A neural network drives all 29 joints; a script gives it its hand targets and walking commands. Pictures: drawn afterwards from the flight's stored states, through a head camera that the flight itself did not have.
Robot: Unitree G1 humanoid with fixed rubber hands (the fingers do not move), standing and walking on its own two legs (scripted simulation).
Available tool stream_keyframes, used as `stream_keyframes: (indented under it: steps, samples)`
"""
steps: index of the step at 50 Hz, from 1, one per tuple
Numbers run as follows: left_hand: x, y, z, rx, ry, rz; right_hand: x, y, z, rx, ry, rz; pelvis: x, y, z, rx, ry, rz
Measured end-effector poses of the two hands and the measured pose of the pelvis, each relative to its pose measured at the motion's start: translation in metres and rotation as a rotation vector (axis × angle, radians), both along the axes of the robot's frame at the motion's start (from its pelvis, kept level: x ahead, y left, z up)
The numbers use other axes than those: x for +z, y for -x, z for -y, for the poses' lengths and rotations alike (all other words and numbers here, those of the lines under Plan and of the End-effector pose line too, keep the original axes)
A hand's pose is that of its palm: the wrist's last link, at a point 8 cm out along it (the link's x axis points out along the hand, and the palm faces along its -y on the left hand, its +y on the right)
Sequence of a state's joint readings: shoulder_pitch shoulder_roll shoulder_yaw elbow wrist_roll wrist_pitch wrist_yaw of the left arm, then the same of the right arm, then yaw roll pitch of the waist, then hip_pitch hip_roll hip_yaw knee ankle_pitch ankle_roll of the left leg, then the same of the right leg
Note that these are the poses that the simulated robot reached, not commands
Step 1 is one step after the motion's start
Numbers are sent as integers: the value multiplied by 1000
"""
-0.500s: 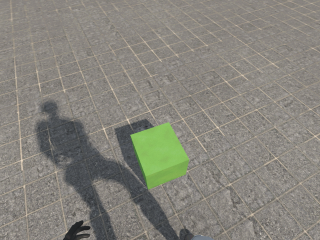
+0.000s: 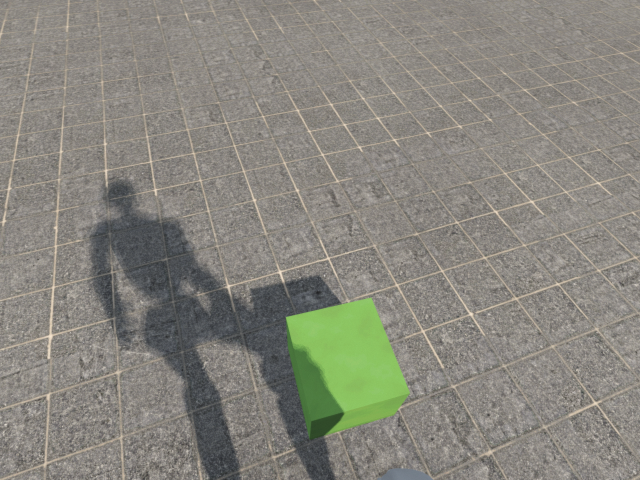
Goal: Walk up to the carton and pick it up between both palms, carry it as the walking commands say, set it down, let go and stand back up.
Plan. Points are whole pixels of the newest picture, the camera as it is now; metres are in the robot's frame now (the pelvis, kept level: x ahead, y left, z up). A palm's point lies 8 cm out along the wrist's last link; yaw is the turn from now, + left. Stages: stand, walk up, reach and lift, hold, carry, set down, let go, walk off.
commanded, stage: walk up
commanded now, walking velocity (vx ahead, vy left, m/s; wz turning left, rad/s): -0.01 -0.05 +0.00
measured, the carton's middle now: (341, 367) +0.49 -0.08 -0.66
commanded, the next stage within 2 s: none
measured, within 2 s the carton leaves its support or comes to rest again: neither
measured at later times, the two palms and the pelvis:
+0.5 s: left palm out of the picture +0.11 +0.26 -0.14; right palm out of the picture +0.08 -0.23 -0.14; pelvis +0.04 +0.01 -0.01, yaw +2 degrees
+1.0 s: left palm out of the picture +0.05 +0.24 -0.11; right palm out of the picture +0.04 -0.26 -0.14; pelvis +0.00 -0.02 +0.00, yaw +2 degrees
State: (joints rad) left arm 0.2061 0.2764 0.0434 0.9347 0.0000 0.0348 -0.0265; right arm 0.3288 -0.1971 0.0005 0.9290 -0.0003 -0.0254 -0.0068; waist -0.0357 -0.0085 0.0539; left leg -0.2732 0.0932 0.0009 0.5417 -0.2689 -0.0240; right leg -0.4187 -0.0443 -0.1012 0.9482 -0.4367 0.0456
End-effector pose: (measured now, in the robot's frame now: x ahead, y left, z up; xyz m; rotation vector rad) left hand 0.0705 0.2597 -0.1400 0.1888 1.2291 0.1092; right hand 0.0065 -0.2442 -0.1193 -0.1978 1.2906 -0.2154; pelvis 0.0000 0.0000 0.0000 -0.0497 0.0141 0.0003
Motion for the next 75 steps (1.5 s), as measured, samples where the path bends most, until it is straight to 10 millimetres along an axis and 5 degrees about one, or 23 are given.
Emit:
stream_keyframes:
  steps: [9, 18, 25, 32, 46, 55, 65, 75]
  samples:
    - [11, -36, 22, 23, -70, 12, -27, -45, 18, 16, -63, -22, -7, -38, 26, 18, -62, 8]
    - [22, -42, 18, 24, -86, 7, -19, -75, 12, 30, -69, 6, 3, -46, 22, 23, -68, 0]
    - [3, -40, -5, 29, -46, 23, -17, -73, -10, 34, -26, 30, -7, -41, -6, 27, -24, 20]
    - [5, -23, -9, 35, -20, -26, 2, -57, -14, 29, 4, 27, 5, -28, -14, 18, 11, 5]
    - [21, 15, 17, 60, -94, -37, -21, -39, 9, 50, -79, 20, 2, -2, 21, 34, -68, 12]
    - [23, 23, 19, 47, -90, -17, -21, -25, 9, 47, -79, -3, 4, 8, 20, 36, -68, 10]
    - [3, 10, 8, 45, -39, -18, -16, -12, -3, 22, -29, -23, -2, -4, 3, 30, -27, 22]
    - [1, -4, 44, 33, -40, -61, -18, -13, 33, 1, -22, -60, -4, -19, 38, 11, -34, -9]
